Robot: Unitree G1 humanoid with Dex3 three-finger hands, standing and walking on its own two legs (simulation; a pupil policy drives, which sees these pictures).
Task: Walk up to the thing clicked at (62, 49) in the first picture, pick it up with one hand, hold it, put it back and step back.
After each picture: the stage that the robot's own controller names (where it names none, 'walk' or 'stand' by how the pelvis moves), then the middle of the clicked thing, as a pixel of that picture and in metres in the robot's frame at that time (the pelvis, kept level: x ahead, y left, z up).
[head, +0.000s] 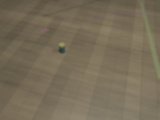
stand; (62, 48) +1.28 +0.20 -0.72
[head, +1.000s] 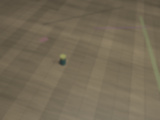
walk; (62, 60) +1.16 +0.11 -0.71
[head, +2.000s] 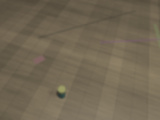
walk; (61, 92) +0.69 +0.11 -0.71
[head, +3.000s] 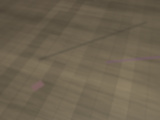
walk; out of the picture +0.44 +0.19 -0.70
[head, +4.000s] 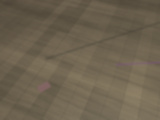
stand; out of the picture +0.35 +0.15 -0.71
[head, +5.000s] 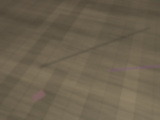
stand; out of the picture +0.32 +0.16 -0.72
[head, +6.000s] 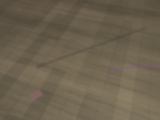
stand; out of the picture +0.33 +0.17 -0.73
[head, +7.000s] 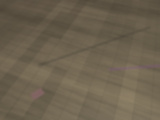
stand; out of the picture +0.32 +0.16 -0.73
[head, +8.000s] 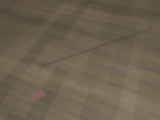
stand; out of the picture +0.32 +0.16 -0.73
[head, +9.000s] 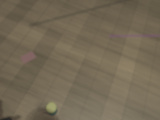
go down; (51, 109) +0.37 +0.15 -0.60
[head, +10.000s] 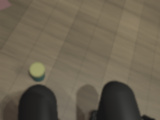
go down; (37, 72) +0.42 +0.17 -0.31
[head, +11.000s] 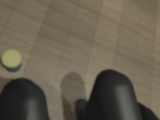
close in; (12, 61) +0.42 +0.19 -0.26
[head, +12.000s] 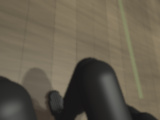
close; out of the picture +0.42 +0.21 -0.23
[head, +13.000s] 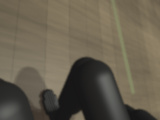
close; out of the picture +0.41 +0.23 -0.22
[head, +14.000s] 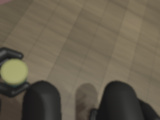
lift; (15, 76) +0.32 +0.23 -0.07
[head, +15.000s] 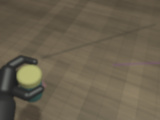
hold; (31, 84) +0.32 +0.17 +0.07
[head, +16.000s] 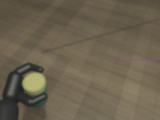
hold; (36, 90) +0.31 +0.16 +0.02
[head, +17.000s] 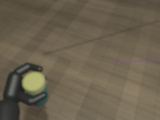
crouch; (36, 90) +0.32 +0.16 +0.02
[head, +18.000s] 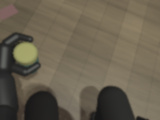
crouch; (28, 59) +0.41 +0.17 -0.08
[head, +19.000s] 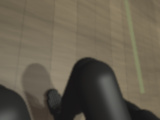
lower; out of the picture +0.43 +0.24 -0.22
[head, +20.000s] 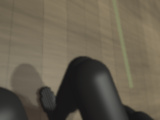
lower; out of the picture +0.43 +0.25 -0.23
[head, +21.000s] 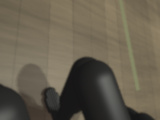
lower; out of the picture +0.43 +0.25 -0.22
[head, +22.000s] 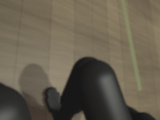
lower; out of the picture +0.43 +0.25 -0.22
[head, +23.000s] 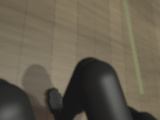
loosen; out of the picture +0.41 +0.22 -0.22
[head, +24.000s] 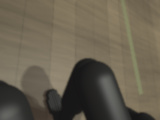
withdraw; out of the picture +0.42 +0.23 -0.24
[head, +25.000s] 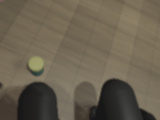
walk; (36, 67) +0.43 +0.18 -0.31
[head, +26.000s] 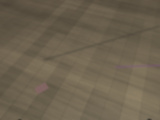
stand; out of the picture +0.35 +0.13 -0.65
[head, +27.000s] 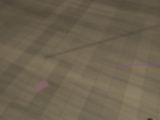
stand; out of the picture +0.37 +0.14 -0.66
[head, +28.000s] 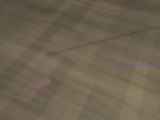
stand; out of the picture +0.37 +0.14 -0.68
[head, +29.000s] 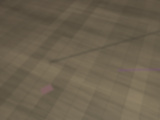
walk; out of the picture +0.37 +0.15 -0.72
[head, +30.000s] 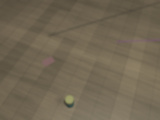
walk; (69, 101) +0.50 +0.10 -0.71
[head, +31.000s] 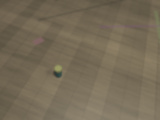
walk; (58, 71) +0.81 +0.13 -0.71
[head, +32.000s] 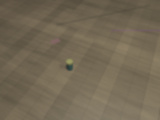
stand; (69, 65) +1.03 +0.14 -0.70
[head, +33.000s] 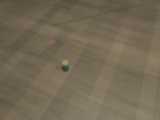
stand; (65, 66) +1.02 +0.16 -0.73
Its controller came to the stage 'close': yes
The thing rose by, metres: 0.73
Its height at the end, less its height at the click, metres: +0.00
